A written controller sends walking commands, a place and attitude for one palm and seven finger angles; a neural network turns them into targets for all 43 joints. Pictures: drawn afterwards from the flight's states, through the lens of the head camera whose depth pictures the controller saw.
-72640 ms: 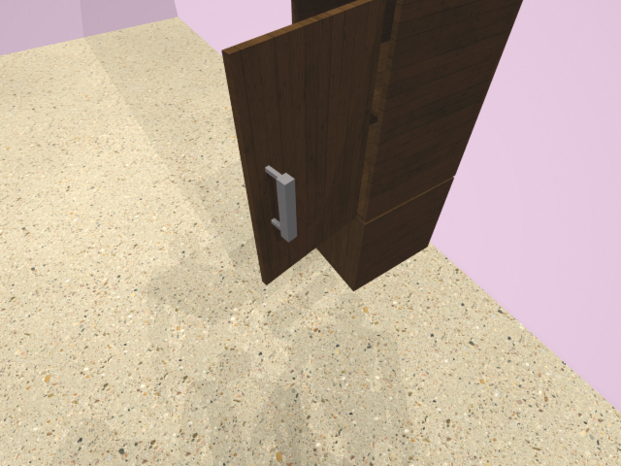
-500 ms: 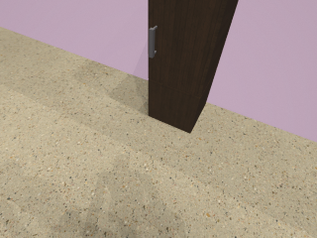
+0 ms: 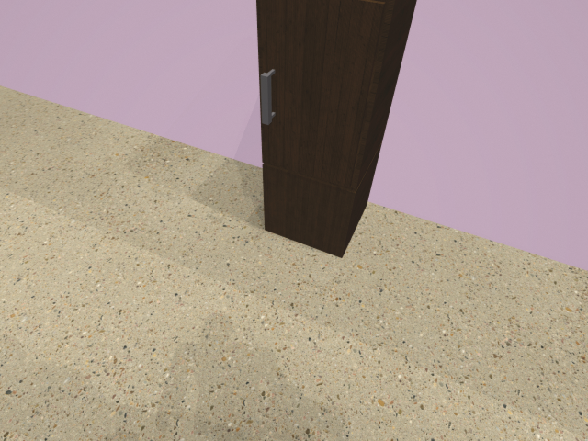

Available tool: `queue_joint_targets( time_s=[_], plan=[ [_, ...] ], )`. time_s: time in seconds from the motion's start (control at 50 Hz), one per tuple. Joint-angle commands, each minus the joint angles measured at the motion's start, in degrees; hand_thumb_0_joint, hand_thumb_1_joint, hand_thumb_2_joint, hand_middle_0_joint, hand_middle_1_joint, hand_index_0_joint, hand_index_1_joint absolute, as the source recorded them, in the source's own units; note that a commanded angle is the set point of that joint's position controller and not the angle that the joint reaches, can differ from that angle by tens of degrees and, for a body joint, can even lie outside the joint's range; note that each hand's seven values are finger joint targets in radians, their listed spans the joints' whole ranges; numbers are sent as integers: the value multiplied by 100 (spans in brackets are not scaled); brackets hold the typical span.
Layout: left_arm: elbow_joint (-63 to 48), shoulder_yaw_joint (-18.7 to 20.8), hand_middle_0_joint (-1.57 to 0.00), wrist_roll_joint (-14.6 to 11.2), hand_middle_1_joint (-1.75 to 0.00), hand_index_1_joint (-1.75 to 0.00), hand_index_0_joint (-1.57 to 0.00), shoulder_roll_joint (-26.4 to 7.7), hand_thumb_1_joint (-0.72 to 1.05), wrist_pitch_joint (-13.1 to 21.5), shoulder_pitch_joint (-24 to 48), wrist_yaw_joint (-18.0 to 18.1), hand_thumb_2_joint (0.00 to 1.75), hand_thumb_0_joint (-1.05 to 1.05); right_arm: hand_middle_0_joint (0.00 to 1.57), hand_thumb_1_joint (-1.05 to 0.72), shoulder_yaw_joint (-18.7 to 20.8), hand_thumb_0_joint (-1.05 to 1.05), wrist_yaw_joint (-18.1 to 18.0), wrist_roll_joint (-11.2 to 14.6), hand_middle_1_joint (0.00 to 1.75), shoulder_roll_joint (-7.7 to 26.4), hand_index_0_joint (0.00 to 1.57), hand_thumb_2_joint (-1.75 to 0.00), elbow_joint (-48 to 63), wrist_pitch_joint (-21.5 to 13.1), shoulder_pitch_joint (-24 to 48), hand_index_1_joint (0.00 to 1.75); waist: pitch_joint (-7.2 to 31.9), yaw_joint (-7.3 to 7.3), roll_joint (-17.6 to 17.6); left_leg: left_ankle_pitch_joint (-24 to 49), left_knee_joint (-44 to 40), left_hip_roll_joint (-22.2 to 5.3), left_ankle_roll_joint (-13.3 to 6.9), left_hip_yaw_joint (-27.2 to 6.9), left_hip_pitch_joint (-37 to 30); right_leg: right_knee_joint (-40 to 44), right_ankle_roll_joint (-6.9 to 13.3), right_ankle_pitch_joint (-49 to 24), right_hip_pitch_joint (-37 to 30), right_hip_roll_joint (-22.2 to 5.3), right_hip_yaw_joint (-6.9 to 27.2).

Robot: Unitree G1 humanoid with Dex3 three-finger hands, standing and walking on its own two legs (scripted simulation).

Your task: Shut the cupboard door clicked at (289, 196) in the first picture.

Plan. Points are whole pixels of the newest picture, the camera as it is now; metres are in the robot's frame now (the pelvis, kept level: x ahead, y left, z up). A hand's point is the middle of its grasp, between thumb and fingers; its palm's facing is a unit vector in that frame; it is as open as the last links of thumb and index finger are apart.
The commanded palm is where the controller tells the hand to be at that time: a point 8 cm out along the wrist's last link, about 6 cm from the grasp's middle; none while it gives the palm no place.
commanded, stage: let the arm hang, fingers relaxed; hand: left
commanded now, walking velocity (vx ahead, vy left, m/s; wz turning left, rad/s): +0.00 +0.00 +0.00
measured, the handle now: (269, 97) +1.13 +0.13 -0.06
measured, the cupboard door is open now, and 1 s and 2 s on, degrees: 0 0 0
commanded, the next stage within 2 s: look to check the result in 0.08 s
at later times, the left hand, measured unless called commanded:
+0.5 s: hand out of the picture +0.00 +0.26 -0.17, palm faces +0.02 -0.96 -0.29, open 7.4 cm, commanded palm none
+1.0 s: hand out of the picture -0.01 +0.27 -0.16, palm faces -0.01 -0.96 -0.28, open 7.4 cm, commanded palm none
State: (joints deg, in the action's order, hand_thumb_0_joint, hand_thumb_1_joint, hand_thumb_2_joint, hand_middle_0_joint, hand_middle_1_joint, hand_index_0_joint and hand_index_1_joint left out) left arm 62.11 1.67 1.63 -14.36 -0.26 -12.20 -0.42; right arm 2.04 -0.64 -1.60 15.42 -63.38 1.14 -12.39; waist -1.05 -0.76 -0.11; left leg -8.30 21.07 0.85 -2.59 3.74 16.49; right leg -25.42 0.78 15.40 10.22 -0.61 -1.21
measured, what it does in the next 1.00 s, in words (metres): steps on the spot: right foot, then left foot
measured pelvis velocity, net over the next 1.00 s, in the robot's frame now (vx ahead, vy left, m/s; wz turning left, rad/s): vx -0.06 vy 0.04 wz -0.01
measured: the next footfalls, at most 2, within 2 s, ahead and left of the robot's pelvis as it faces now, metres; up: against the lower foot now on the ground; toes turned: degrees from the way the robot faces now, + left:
right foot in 0.52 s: -0.04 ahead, -0.10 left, +0.00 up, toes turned -1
left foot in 0.72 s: +0.03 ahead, +0.14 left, +0.00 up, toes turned -2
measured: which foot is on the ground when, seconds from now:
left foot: down 0.00-0.54, up 0.56-0.70, down 0.72-1.00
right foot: down 0.00-0.30, up 0.32-0.50, down 0.52-1.00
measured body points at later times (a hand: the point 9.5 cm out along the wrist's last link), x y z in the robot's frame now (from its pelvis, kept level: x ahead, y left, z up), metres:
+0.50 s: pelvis -0.04 +0.02 +0.00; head -0.03 +0.02 +0.45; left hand +0.00 +0.31 -0.14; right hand -0.01 -0.27 -0.14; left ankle +0.12 +0.08 -0.74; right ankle -0.08 -0.10 -0.73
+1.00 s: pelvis -0.06 +0.04 +0.00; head -0.05 +0.05 +0.45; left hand +0.00 +0.32 -0.14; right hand +0.01 -0.23 -0.14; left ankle -0.01 +0.14 -0.74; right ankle -0.08 -0.10 -0.74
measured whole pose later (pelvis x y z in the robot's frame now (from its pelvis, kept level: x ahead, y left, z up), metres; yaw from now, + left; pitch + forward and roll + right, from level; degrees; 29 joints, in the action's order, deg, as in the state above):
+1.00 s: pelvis -0.06 +0.04 +0.00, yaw +0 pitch -2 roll +0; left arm 64.6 1.3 1.1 -17.6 -0.3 -7.7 -0.9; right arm 0.5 -0.2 -1.2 15.7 -63.6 0.5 -6.1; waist -3.5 0.3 -0.8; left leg -5.8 19.6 2.0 -1.2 -1.3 11.7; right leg -21.1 -1.3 13.0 6.0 -1.9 0.0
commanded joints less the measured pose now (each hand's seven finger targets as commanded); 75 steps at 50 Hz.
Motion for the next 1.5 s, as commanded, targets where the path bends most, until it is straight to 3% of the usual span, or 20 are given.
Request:
queue_joint_targets(
  time_s=[0.0,0.14,0.18,0.22,0.28,0.34,0.4,0.46,0.48,0.5,0.54,0.56,0.6,0.66,0.7,0.72,0.82,0.92,1.18,1.48],
  plan=[
    [-115,231,-20,-1,-30,-30,-20,-1108,90,8,-405,61,90,0,20,-90,245,0,-51,24,30,1086,20,-90,362,-121,214,30,-192,189,189,-1990,-812,-577,97,-1034,19,670,260,1122,289,-343,501],
    [-344,277,-20,-18,-30,-30,-20,-1389,90,23,713,84,90,0,20,-90,287,0,-42,44,30,969,20,-90,210,-9,-221,30,-230,-257,-752,-1043,1340,-201,194,-577,-1191,1551,615,2325,1959,-997,1045],
    [-416,261,-20,-13,-30,-30,-20,-1378,90,11,1079,103,90,0,20,-90,275,0,-35,34,30,959,20,-90,124,-17,-425,30,-367,-394,-525,-1011,1421,-274,163,-684,-1224,1354,614,2250,2218,-1008,986],
    [-388,252,-20,-21,-30,-30,-20,-1346,90,-28,1046,101,90,0,20,-90,257,0,-41,12,30,1040,20,-90,129,-33,-477,30,-525,-361,-42,-1734,797,-464,116,-1164,-905,868,486,2360,2233,-729,815],
    [-163,347,-20,-26,-30,-30,-20,-1270,90,-170,133,77,90,0,20,-90,317,0,-73,-64,30,1660,20,-90,352,-118,21,30,-646,126,1671,-4530,-1965,-1430,-40,-3116,1063,-1440,113,1284,582,305,103],
    [91,390,-20,21,-30,-30,-20,-1160,90,-282,-888,20,90,0,20,-90,320,0,-169,-30,30,1738,20,-90,561,-159,575,30,-87,601,1064,-3508,-2142,-1327,-49,-2513,1203,-2813,170,1093,-116,327,135],
    [3,352,-20,-27,-30,-30,-20,-1064,90,-206,-912,6,90,0,20,-90,346,0,-176,-34,30,1589,20,-90,556,-146,567,30,198,535,620,-2210,-1781,-1093,-161,-1880,129,-1603,171,1198,-64,213,20],
    [9,318,-20,-73,-30,-30,-20,-1090,90,-126,-1032,35,90,0,20,-90,372,0,-153,28,30,1462,20,-90,430,-85,278,30,387,388,257,-1408,-1233,-707,125,-1307,-298,743,262,710,-821,197,18],
    [-2,327,-20,-27,-30,-30,-20,-1234,90,-108,-1017,76,90,0,20,-90,358,0,-127,85,30,1263,20,-90,415,-48,208,30,335,302,-199,-1275,-613,-333,337,-893,-61,1392,396,798,-958,-179,499],
    [-102,364,-20,27,-30,-30,-20,-1505,90,-83,-634,123,90,0,20,-90,342,0,-116,123,30,1071,20,-90,407,-10,188,30,88,106,-887,-1167,545,16,423,-656,-150,1779,730,1555,-67,-1055,1477],
    [-546,406,-20,61,-30,-30,-20,-1881,90,-81,579,162,90,0,20,-90,446,0,-12,59,30,1244,20,-90,457,43,32,30,-333,-228,-686,-1362,2567,103,330,-850,-429,1998,1244,1851,1491,-1818,1674],
    [-605,331,-20,20,-30,-30,-20,-1546,90,68,1169,195,90,0,20,-90,451,0,8,88,30,1235,20,-90,406,19,109,30,-663,-371,-906,-1359,2819,-106,176,-978,-19,1892,1189,1671,1541,-1609,1582],
    [-524,276,-20,14,-30,-30,-20,-1429,90,154,1043,161,90,0,20,-90,394,0,5,97,30,1236,20,-90,478,-41,230,30,-981,-316,-591,-1248,2643,-257,130,-903,79,1445,1133,495,1289,-1388,1272],
    [-240,254,-20,-18,-30,-30,-20,-1517,90,153,594,148,90,0,20,-90,241,0,-9,97,30,1107,20,-90,392,-152,111,30,-487,-211,-58,-310,504,-382,168,-841,-515,255,749,-1072,400,-1118,828],
    [-94,185,-20,-118,-30,-30,-20,-1242,90,102,26,144,90,0,20,-90,186,0,-99,50,30,1421,20,-90,398,-286,309,30,152,151,753,1551,4,-1015,-124,-1857,-1031,-199,148,-648,194,-388,462],
    [-38,169,-20,-123,-30,-30,-20,-1197,90,91,-65,146,90,0,20,-90,165,0,-147,57,30,1462,20,-90,429,-272,494,30,191,237,536,1443,-18,-1129,-239,-1738,-794,142,94,-463,-147,-356,418],
    [53,135,-20,-78,-30,-30,-20,-1289,90,16,261,75,90,0,20,-90,128,0,-67,81,30,1414,20,-90,337,-204,800,30,-136,183,400,-924,-830,-782,53,-1615,-354,637,94,106,-363,-406,469],
    [54,135,-20,-49,-30,-30,-20,-1339,90,29,264,43,90,0,20,-90,154,0,-25,63,30,1434,20,-90,317,-179,828,30,2,176,378,-1644,-1061,-697,110,-1550,-381,787,89,283,-371,-421,457],
    [-32,120,-20,-75,-30,-30,-20,-1531,90,159,476,79,90,0,20,-90,123,0,-20,100,30,1429,20,-90,270,-254,739,30,168,67,-35,469,-498,-692,145,-1137,-1032,1034,102,-606,-262,-610,605],
    [-25,100,-20,-95,-30,-30,-20,-1589,90,175,550,111,90,0,20,-90,39,0,-27,96,30,1452,20,-90,218,-236,796,30,209,66,43,892,-382,-716,203,-993,-1159,1077,129,-1195,-471,-657,644]
  ],
)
